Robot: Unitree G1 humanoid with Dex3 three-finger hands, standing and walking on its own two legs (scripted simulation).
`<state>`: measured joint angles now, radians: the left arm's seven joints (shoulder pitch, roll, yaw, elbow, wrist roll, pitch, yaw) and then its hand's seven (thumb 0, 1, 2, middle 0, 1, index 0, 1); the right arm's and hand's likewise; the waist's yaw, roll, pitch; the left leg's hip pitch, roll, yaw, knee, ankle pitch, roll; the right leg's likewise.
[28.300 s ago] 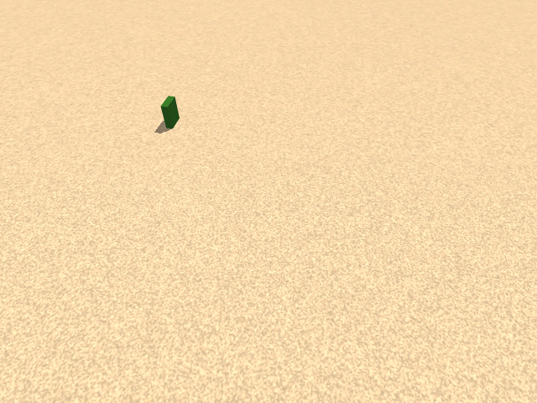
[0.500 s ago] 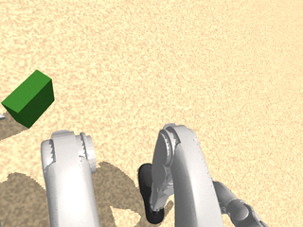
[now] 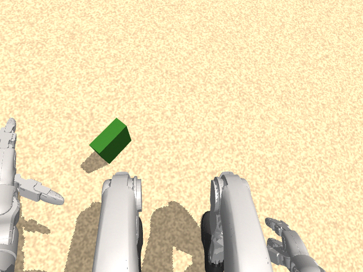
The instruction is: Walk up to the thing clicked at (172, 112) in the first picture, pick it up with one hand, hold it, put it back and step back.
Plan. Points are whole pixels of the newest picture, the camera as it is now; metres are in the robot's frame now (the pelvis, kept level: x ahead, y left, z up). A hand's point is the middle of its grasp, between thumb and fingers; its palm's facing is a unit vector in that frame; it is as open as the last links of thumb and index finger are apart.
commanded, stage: home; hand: left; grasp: from the side
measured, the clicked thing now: (112, 142) +0.46 +0.22 -0.34
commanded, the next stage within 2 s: none
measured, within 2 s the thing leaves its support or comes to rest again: neither
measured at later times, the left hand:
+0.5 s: hand (13, 178) +0.27 +0.23 +0.13, palm faces +0.19 -0.92 -0.36, open 17.7 cm
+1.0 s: hand out of the picture +0.24 +0.20 +0.25, palm faces +0.20 -0.93 -0.30, open 17.6 cm
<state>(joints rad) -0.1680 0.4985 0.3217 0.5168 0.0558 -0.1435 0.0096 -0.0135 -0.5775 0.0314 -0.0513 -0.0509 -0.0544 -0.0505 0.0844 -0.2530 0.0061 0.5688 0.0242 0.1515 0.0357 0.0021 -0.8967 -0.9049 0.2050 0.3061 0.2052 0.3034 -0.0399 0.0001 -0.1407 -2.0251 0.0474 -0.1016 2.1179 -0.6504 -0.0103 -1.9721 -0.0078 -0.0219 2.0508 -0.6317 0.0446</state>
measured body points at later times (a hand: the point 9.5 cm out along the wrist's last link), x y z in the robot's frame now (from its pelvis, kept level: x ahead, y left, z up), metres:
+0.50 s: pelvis +0.06 -0.01 +0.22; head +0.15 +0.02 +0.66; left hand +0.26 +0.27 +0.15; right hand +0.25 -0.25 +0.13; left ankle +0.09 +0.13 -0.39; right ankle +0.11 -0.14 -0.39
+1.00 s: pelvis +0.08 +0.00 +0.29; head +0.10 +0.01 +0.74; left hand +0.22 +0.25 +0.27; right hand +0.27 -0.22 +0.23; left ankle +0.09 +0.13 -0.39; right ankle +0.11 -0.14 -0.39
